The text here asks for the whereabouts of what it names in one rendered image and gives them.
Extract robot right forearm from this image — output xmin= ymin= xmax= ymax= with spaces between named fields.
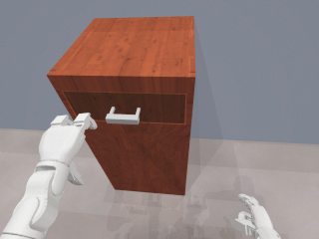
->
xmin=255 ymin=227 xmax=281 ymax=239

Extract handle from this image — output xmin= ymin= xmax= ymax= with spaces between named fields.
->
xmin=105 ymin=107 xmax=141 ymax=124

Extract right robot hand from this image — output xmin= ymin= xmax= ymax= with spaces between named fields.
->
xmin=235 ymin=193 xmax=274 ymax=238

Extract drawer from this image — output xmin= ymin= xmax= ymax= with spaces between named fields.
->
xmin=63 ymin=91 xmax=186 ymax=123

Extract cabinet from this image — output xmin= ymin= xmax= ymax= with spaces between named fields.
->
xmin=46 ymin=16 xmax=195 ymax=196

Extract robot left forearm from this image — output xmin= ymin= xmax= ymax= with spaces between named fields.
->
xmin=0 ymin=160 xmax=70 ymax=239

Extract left robot hand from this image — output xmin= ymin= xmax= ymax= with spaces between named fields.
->
xmin=39 ymin=113 xmax=98 ymax=185

